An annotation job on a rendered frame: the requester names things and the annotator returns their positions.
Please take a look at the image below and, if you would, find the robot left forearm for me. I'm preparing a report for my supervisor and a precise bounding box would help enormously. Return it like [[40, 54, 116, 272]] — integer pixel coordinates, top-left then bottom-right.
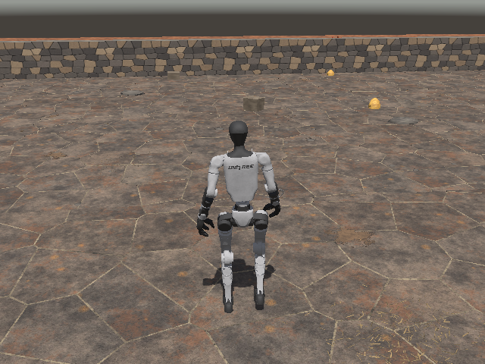
[[198, 187, 214, 220]]

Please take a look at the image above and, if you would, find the robot torso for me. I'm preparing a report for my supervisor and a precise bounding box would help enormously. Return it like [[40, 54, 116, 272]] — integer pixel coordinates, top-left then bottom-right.
[[223, 151, 258, 228]]

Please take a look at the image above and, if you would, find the robot left thigh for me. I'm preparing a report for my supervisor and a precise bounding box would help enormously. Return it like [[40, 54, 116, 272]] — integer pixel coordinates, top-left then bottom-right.
[[217, 212, 233, 265]]

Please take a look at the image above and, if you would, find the robot left upper arm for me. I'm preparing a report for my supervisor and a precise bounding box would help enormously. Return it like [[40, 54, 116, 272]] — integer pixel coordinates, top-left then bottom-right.
[[206, 155, 224, 198]]

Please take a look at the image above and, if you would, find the robot right forearm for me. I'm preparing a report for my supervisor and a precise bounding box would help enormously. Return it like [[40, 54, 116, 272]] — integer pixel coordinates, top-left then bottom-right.
[[268, 181, 280, 206]]

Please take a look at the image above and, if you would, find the robot left hand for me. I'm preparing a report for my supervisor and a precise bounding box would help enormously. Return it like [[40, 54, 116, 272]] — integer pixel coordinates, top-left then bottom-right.
[[196, 217, 214, 237]]

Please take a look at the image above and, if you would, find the robot right upper arm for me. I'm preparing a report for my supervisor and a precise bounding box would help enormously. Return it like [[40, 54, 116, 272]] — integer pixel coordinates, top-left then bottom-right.
[[256, 152, 277, 193]]

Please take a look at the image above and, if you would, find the robot right hand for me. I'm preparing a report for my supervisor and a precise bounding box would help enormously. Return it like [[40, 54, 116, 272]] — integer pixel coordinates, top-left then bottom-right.
[[263, 203, 281, 218]]

